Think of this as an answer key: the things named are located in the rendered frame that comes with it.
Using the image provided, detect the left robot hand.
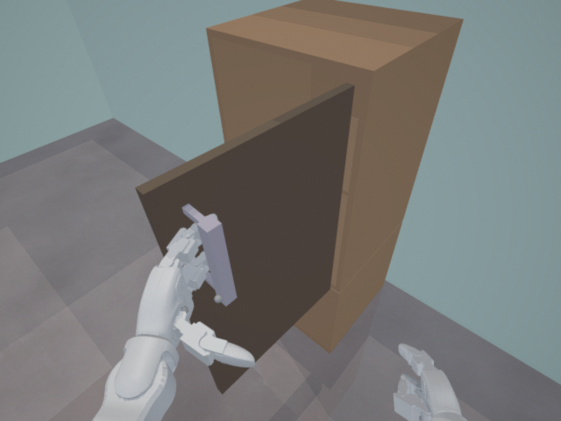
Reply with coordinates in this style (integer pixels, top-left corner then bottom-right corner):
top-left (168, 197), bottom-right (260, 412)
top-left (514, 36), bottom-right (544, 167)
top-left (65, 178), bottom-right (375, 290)
top-left (136, 213), bottom-right (255, 367)

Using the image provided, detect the handle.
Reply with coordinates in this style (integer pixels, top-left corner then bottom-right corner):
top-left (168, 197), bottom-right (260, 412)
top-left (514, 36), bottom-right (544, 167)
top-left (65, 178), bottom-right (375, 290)
top-left (182, 203), bottom-right (237, 306)

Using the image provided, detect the cupboard door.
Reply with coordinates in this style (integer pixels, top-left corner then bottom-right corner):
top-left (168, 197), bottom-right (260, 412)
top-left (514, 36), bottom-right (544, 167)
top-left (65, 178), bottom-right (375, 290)
top-left (135, 82), bottom-right (355, 394)

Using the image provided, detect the right robot hand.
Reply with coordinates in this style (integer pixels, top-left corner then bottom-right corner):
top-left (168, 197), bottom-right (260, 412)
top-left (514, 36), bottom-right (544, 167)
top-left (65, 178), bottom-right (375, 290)
top-left (394, 343), bottom-right (462, 421)

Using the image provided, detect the left robot forearm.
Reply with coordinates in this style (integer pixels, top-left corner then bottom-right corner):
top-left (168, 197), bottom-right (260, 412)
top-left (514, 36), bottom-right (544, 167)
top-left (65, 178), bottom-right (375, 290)
top-left (92, 335), bottom-right (179, 421)

